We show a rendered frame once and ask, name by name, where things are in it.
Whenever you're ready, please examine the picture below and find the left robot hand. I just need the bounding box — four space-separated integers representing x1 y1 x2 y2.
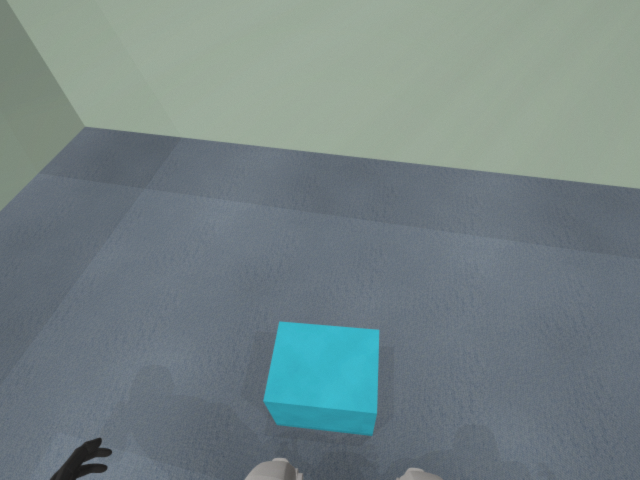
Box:
50 438 112 480

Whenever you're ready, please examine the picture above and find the carton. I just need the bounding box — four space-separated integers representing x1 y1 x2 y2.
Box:
263 321 379 436

